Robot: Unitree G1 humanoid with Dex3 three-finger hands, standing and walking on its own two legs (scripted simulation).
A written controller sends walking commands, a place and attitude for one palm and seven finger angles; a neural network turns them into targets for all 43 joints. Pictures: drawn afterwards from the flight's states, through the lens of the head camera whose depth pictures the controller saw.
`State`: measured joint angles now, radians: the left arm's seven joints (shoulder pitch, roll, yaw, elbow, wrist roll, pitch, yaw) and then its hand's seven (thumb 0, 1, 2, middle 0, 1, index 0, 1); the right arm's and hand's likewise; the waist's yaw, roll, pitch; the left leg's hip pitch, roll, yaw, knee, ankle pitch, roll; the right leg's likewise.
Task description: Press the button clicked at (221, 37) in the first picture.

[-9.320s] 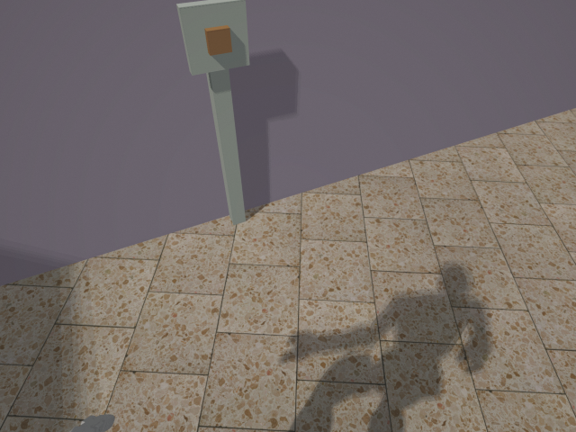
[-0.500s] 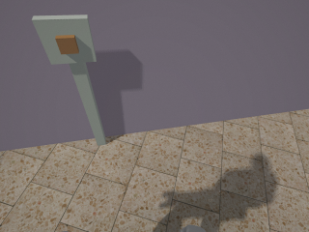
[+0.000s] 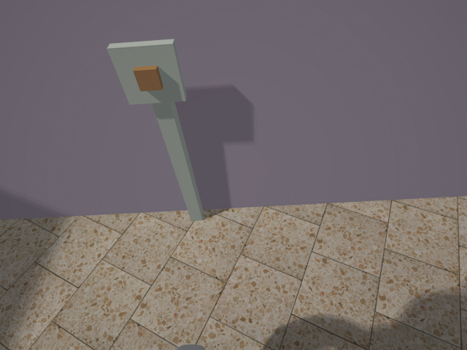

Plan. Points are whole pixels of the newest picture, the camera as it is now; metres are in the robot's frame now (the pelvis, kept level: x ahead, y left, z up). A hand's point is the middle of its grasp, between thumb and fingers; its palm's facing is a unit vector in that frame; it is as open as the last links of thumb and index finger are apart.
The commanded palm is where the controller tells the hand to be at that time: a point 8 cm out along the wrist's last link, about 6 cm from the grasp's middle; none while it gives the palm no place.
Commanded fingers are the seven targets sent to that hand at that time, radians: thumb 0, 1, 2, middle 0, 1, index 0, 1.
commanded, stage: take the last steps up to it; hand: left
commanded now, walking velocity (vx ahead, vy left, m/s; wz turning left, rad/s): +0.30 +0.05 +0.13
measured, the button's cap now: (148, 78) +0.79 +0.29 +0.06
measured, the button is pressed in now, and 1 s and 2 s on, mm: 0 0 0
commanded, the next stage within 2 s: come to a stop and stand still in 0.94 s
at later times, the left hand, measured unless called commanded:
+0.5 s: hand out of the picture +0.07 +0.24 -0.18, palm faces +0.11 -0.98 -0.16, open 7.4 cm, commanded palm none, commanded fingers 0.00 0.90 0.90 -0.20 -0.30 -0.20 -0.30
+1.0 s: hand (156, 288) +0.28 +0.21 -0.17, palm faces +0.10 -0.97 -0.21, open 7.2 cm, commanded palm none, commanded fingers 0.00 0.90 0.90 -0.20 -0.30 -0.20 -0.30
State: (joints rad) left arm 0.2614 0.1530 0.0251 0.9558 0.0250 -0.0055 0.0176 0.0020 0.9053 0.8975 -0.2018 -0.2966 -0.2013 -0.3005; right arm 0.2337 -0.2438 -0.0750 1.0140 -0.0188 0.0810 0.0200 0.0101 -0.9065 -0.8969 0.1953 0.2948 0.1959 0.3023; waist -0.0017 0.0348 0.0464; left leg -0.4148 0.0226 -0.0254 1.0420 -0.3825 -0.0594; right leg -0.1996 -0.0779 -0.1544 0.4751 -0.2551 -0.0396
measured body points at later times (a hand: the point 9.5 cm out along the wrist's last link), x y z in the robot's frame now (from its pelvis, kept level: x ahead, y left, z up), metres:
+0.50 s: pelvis +0.07 +0.06 +0.00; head +0.07 +0.07 +0.45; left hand +0.07 +0.30 -0.16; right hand +0.06 -0.17 -0.15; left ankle +0.00 +0.15 -0.74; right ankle +0.14 -0.08 -0.68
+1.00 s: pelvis +0.25 +0.02 +0.00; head +0.25 +0.02 +0.45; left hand +0.27 +0.26 -0.15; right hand +0.29 -0.21 -0.16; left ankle +0.30 +0.16 -0.70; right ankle +0.26 -0.07 -0.74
